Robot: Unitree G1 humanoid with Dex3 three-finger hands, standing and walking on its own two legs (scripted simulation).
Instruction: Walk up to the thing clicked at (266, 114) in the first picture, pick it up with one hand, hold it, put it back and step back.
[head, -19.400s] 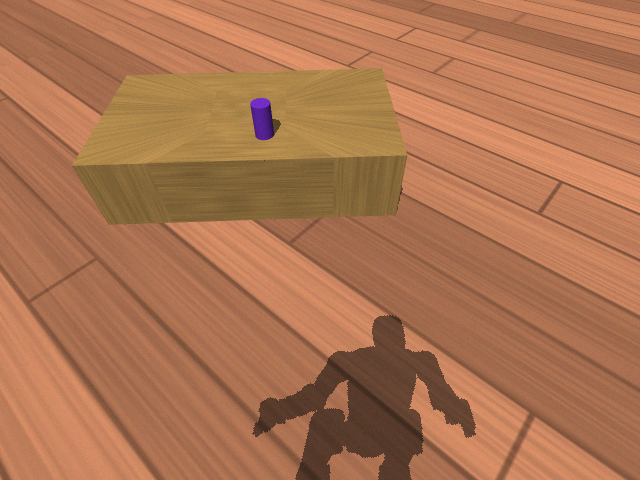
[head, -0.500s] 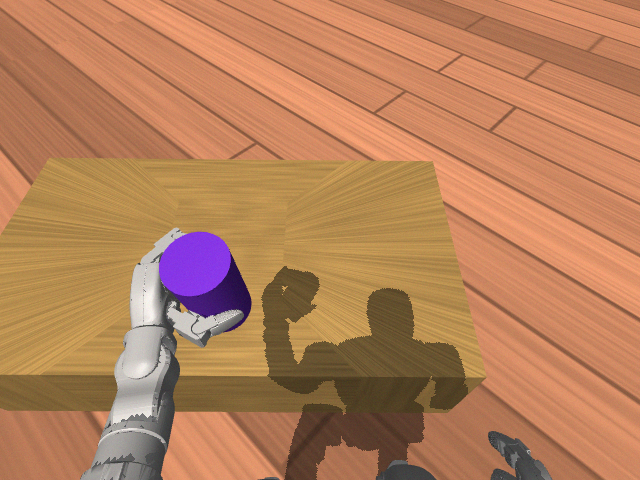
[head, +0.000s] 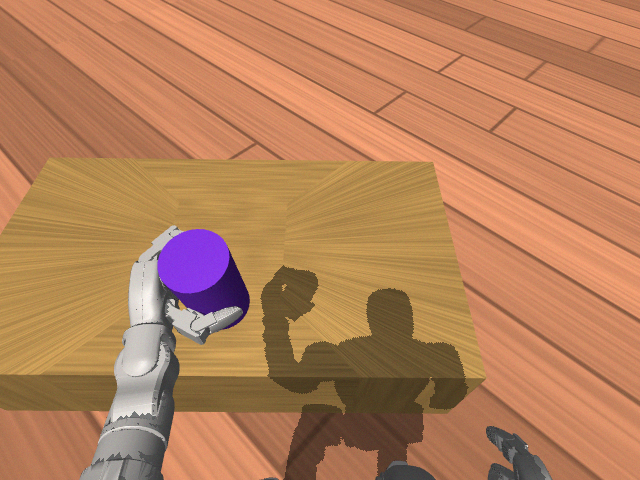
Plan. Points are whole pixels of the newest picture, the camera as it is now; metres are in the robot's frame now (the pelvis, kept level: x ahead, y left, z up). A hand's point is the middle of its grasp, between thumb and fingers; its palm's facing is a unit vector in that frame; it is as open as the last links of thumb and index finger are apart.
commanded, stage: hold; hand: left
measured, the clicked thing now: (209, 284) +0.34 +0.16 +0.05
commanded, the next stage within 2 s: crouch in 0.06 s
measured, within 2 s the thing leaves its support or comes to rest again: neither
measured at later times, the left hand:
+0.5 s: hand (211, 294) +0.36 +0.17 -0.02, palm faces +0.12 -0.99 +0.00, open 10.9 cm
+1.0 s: hand (226, 286) +0.46 +0.19 -0.16, palm faces +0.12 -0.99 -0.01, open 10.8 cm
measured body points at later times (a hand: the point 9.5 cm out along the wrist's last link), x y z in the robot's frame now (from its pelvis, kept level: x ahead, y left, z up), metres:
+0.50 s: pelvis -0.01 +0.00 -0.02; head +0.07 +0.02 +0.42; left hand +0.35 +0.22 -0.01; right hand +0.10 -0.26 -0.13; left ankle -0.01 +0.11 -0.71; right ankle +0.05 -0.14 -0.71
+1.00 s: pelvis -0.05 +0.00 -0.16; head +0.14 +0.02 +0.25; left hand +0.44 +0.24 -0.15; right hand -0.02 -0.26 -0.28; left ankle -0.01 +0.11 -0.71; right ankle +0.05 -0.14 -0.71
